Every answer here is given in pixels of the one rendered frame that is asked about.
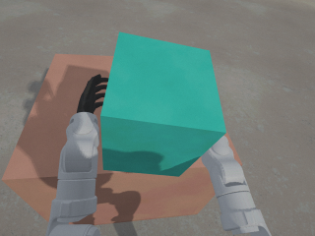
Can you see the right robot forearm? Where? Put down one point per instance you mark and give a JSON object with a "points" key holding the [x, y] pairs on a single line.
{"points": [[238, 211]]}

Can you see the carton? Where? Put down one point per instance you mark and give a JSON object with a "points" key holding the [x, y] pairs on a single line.
{"points": [[161, 110]]}

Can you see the robot left hand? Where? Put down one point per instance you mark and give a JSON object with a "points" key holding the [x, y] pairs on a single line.
{"points": [[87, 100]]}

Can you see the left robot forearm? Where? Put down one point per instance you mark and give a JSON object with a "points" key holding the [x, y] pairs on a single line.
{"points": [[77, 172]]}

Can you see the pedestal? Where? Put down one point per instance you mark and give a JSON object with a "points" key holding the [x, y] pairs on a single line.
{"points": [[32, 172]]}

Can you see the robot left upper arm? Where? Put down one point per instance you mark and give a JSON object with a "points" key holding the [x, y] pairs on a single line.
{"points": [[75, 230]]}

